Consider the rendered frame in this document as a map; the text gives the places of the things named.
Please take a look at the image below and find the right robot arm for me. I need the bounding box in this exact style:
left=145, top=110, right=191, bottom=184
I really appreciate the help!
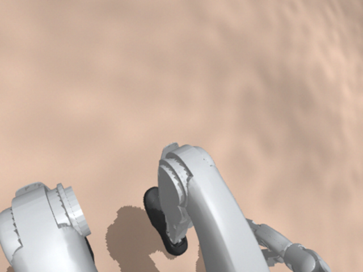
left=284, top=243, right=331, bottom=272

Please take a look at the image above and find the right robot hand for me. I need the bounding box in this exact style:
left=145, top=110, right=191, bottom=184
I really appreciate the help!
left=246, top=218, right=293, bottom=267

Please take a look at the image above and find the left robot foot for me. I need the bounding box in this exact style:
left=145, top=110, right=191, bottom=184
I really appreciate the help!
left=85, top=237, right=95, bottom=263

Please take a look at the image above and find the right robot foot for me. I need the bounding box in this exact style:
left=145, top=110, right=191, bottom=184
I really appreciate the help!
left=143, top=186, right=188, bottom=256

